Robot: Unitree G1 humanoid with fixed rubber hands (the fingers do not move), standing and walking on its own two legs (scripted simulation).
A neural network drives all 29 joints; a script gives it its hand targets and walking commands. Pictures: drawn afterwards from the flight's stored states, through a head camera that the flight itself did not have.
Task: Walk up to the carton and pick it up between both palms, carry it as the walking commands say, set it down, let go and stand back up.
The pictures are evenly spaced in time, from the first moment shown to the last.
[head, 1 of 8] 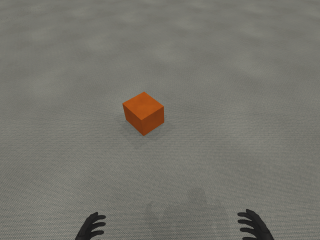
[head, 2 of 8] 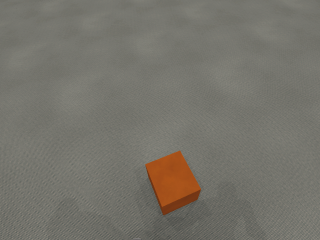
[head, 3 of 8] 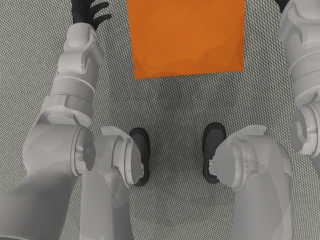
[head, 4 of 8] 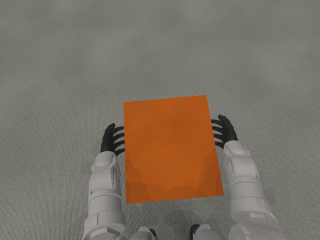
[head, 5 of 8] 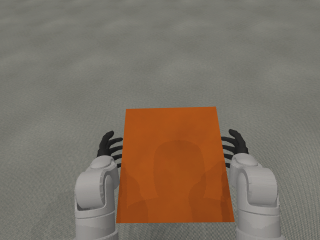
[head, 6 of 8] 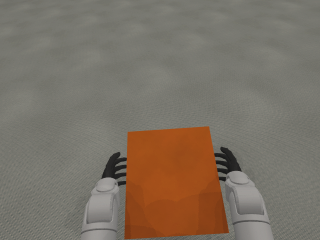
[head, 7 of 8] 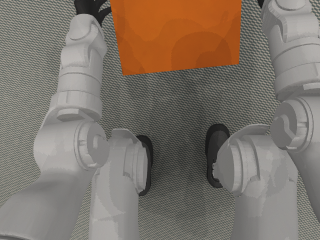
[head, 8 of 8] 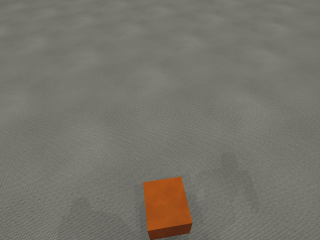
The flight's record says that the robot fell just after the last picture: no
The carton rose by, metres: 0.69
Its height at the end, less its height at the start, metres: +0.00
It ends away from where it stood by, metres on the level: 1.30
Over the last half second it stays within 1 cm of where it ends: yes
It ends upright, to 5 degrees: yes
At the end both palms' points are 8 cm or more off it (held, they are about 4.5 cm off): yes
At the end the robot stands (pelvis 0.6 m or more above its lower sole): yes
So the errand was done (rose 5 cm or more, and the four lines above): yes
